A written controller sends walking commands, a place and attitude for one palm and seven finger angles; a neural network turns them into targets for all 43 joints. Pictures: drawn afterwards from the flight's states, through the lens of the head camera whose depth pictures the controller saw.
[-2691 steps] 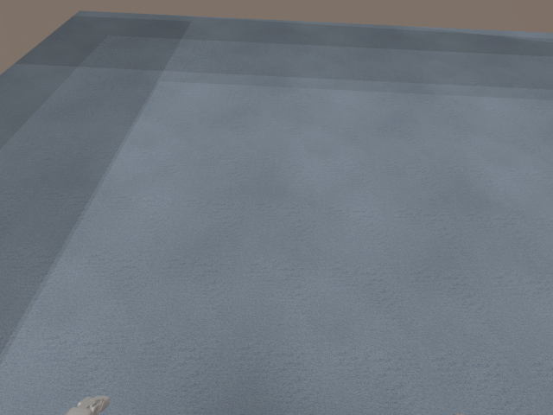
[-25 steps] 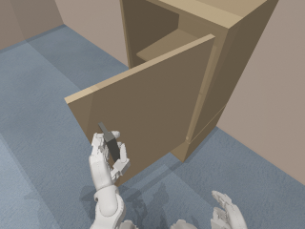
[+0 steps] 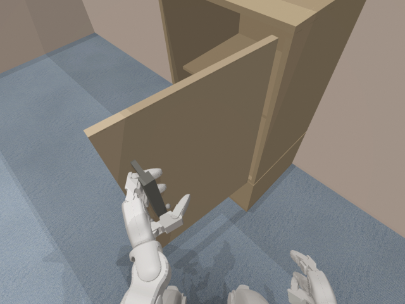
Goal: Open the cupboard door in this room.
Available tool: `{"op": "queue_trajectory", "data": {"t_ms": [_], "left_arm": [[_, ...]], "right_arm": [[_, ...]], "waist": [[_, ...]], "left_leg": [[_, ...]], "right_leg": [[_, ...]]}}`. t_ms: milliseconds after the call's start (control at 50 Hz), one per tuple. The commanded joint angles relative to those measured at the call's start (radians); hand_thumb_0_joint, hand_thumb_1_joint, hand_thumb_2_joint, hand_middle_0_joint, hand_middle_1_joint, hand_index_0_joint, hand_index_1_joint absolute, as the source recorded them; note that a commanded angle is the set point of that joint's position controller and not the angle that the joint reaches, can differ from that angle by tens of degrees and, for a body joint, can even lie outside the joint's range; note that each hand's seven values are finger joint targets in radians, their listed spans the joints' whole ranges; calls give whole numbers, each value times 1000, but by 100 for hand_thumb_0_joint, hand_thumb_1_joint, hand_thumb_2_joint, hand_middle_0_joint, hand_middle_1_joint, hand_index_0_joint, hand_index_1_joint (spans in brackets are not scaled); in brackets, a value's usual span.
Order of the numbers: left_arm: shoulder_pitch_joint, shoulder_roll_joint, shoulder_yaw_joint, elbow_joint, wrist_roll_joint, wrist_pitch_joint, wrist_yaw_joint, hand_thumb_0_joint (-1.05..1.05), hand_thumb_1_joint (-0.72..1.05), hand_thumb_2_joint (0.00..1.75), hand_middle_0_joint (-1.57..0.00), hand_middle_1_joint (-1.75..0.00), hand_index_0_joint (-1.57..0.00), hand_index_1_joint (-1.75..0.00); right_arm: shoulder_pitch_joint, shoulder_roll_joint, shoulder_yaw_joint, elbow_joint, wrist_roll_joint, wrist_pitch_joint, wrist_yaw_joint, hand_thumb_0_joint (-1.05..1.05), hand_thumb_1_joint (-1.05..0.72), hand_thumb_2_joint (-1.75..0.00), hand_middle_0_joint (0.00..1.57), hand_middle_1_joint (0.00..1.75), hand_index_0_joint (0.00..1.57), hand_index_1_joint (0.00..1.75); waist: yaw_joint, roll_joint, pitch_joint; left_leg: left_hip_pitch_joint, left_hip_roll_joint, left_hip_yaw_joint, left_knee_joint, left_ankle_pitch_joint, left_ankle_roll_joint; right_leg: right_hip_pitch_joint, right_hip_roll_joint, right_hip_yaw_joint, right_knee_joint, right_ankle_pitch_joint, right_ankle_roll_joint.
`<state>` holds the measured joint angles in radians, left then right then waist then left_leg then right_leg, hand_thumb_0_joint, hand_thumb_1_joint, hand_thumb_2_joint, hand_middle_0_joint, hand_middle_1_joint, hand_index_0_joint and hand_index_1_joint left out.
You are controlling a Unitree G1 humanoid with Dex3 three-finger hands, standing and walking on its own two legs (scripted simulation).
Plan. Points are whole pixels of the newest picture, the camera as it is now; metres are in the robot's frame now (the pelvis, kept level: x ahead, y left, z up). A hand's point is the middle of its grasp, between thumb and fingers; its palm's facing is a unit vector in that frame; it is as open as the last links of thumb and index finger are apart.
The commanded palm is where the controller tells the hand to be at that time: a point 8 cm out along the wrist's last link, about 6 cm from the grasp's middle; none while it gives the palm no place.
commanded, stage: open thumb and fingers to let go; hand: left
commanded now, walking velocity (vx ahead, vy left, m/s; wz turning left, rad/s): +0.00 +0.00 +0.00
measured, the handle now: (148, 189) +0.33 +0.12 +0.03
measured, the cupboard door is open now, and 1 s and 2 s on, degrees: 83 84 84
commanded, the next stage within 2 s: slide the hand sideways off the handle in 0.46 s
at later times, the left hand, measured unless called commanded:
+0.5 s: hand (164, 205) +0.30 +0.09 +0.04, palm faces +0.33 -0.94 -0.01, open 14.6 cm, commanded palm +0.26 +0.13 +0.04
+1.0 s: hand (159, 226) +0.26 +0.09 +0.04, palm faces -0.11 -0.99 +0.04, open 16.1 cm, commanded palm +0.23 +0.15 +0.04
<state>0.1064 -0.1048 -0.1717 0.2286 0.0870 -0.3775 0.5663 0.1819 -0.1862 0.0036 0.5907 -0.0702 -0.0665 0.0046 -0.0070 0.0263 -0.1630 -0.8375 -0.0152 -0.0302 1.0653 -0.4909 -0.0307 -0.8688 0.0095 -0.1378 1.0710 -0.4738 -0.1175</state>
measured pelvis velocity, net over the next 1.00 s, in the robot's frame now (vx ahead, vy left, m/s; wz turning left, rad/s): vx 0.00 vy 0.06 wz -0.04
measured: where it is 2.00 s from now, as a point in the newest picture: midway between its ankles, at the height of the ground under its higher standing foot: outside the picture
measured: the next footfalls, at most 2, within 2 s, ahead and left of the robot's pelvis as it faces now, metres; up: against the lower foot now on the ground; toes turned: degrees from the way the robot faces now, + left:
none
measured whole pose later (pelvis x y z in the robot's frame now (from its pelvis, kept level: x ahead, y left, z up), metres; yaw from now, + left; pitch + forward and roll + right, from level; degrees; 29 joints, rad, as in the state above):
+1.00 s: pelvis +0.00 +0.06 -0.01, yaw -3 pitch +15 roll -1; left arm 0.21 0.01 -0.26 0.06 0.01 -0.36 0.15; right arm 0.25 -0.22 0.03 0.44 -0.01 -0.06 0.02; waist -0.01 0.03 -0.14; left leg -0.88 -0.03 0.03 1.16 -0.54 0.05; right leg -0.91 0.00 -0.08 1.13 -0.48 -0.05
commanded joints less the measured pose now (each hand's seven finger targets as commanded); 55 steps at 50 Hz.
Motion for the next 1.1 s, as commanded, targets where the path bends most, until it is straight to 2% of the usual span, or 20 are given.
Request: {"op": "queue_trajectory", "data": {"t_ms": [0, 60, 100, 260, 420, 540, 560, 580, 600, 640, 660, 680, 720, 740, 760, 860, 900, 960, 1020, 1080], "left_arm": [[-197, -3, 2, -194, 11, -68, -5, 0, -43, 33, -30, -121, -30, -121], [-186, 0, 9, -188, 9, -68, -3, 0, -50, 30, -30, -120, -30, -120], [-206, -17, -8, -189, 14, -68, -2, 0, -50, 30, -28, -110, -28, -110], [-233, -6, 4, -168, 26, -64, 21, 0, -50, 30, -22, -70, -22, -70], [-297, -66, -38, -132, 33, -47, 42, 0, -50, 30, -15, -30, -15, -30], [-335, -87, -56, -126, 40, -40, 52, 0, -50, 30, -15, -30, -15, -30], [-318, 24, -246, -151, 143, -77, -149, 0, -50, 30, -15, -30, -15, -30], [-362, 108, -156, -222, 105, -114, -257, 0, -50, 30, -15, -30, -15, -30], [-342, 115, -172, -246, 85, -130, -343, 0, -50, 30, -15, -30, -15, -30], [-313, 95, -202, -250, 5, -134, -499, 0, -50, 30, -15, -30, -15, -30], [-289, 57, -205, -267, -64, -119, -547, 0, -50, 30, -15, -30, -15, -30], [-269, 36, -193, -257, -122, -103, -570, 0, -50, 30, -15, -30, -15, -30], [-231, 53, -125, -260, -186, -76, -564, 0, -50, 30, -15, -30, -15, -30], [-194, 54, -112, -270, -189, -67, -547, 0, -50, 30, -15, -30, -15, -30], [-185, 67, -97, -288, -180, -63, -524, 0, -50, 30, -15, -30, -15, -30], [-43, 101, -78, -356, -103, -57, -437, 0, -50, 30, -15, -30, -15, -30], [-5, 99, -90, -395, -78, -57, -423, 0, -50, 30, -15, -30, -15, -30], [55, 129, -66, -422, -64, -49, -405, 0, -50, 30, -15, -30, -15, -30], [62, 130, -74, -455, -50, -48, -402, 0, -50, 30, -15, -30, -15, -30], [106, 121, -83, -494, -64, -49, -413, 0, -50, 30, -15, -30, -15, -30]], "right_arm": [[-67, -75, -33, -142, 1, -47, -4, 0, -90, -90, 20, 30, 20, 30], [-63, -77, -34, -148, 0, -45, -4, 0, -90, -90, 20, 30, 20, 30], [-61, -76, -33, -146, 1, -43, -2, 0, -90, -90, 20, 30, 20, 30], [-56, -80, -34, -149, -2, -41, -5, 0, -90, -90, 20, 30, 20, 30], [-60, -81, -29, -148, -5, -36, -1, 0, -90, -90, 20, 30, 20, 30], [-66, -84, -26, -146, -6, -37, 4, 0, -90, -90, 20, 30, 20, 30], [-4, -124, -24, -135, -4, -40, 6, 0, -90, -90, 20, 30, 20, 30], [-4, -123, -36, -158, 8, -39, 1, 0, -90, -90, 20, 30, 20, 30], [-14, -123, -33, -171, 15, -39, -3, 0, -90, -90, 20, 30, 20, 30], [-2, -127, -28, -197, 39, -52, -8, 0, -90, -90, 20, 30, 20, 30], [-9, -127, -25, -219, 53, -58, -8, 0, -90, -90, 20, 30, 20, 30], [-15, -125, -19, -228, 65, -64, -10, 0, -90, -90, 20, 30, 20, 30], [-18, -134, -19, -243, 74, -67, -15, 0, -90, -90, 20, 30, 20, 30], [-23, -138, -18, -255, 76, -67, -13, 0, -90, -90, 20, 30, 20, 30], [-27, -139, -18, -264, 74, -69, -10, 0, -90, -90, 20, 30, 20, 30], [1, -138, -26, -296, 59, -55, 12, 0, -90, -90, 20, 30, 20, 30], [0, -132, -25, -311, 57, -46, 18, 0, -90, -90, 20, 30, 20, 30], [2, -132, -23, -327, 56, -32, 18, 0, -90, -90, 20, 30, 20, 30], [8, -127, -21, -330, 55, -26, 13, 0, -90, -90, 20, 30, 20, 30], [11, -125, -19, -339, 56, -26, 8, 0, -90, -90, 20, 30, 20, 30]], "waist": [[-23, -136, -236], [-17, -138, -244], [-18, -108, -243], [-12, -118, -258], [-24, -98, -238], [-23, -88, -234], [-104, -120, -185], [-67, -79, -280], [-55, -39, -300], [-68, -54, -266], [-59, -22, -260], [-59, -50, -225], [-39, -96, -198], [-27, -95, -194], [-15, -60, -206], [3, -87, -230], [6, -61, -227], [14, -56, -204], [2, -44, -183], [0, -47, -205]], "left_leg": [[-47, -23, -1, -52, 70, 35], [-38, -23, -2, -57, 82, 36], [-20, -22, 1, -62, 89, 37], [3, -21, 0, -74, 101, 42], [47, -17, -1, -93, 109, 45], [63, -15, -10, -101, 101, 45], [54, -11, -4, -72, 108, 61], [54, -14, -3, -64, 122, 64], [71, -15, -2, -65, 127, 64], [76, -15, -14, -71, 110, 66], [96, -14, -18, -84, 107, 64], [90, -14, -22, -91, 82, 64], [72, -14, -28, -106, 46, 59], [73, -14, -31, -114, 36, 57], [76, -16, -33, -115, 49, 55], [74, -10, -32, -102, 113, 52], [77, -8, -29, -102, 117, 47], [60, -8, -29, -102, 106, 46], [61, -5, -32, -99, 97, 42], [70, -4, -35, -92, 119, 42]], "right_leg": [[334, -106, 304, -284, 149, 126], [336, -99, 293, -278, 160, 123], [315, -92, 270, -265, 150, 115], [295, -69, 229, -246, 123, 102], [218, -39, 154, -210, 109, 90], [179, -26, 125, -191, 83, 82], [160, -34, 148, -169, 178, 87], [211, -43, 160, -153, 213, 80], [224, -44, 170, -147, 223, 75], [211, -39, 162, -153, 196, 74], [201, -33, 153, -159, 172, 69], [187, -27, 146, -173, 128, 74], [175, -24, 135, -188, 45, 78], [167, -22, 124, -182, 24, 78], [161, -20, 116, -160, 36, 72], [157, -15, 102, -113, 108, 68], [147, -15, 101, -101, 113, 67], [144, -10, 102, -99, 100, 64], [124, -9, 101, -95, 95, 65], [131, -6, 97, -89, 118, 67]]}}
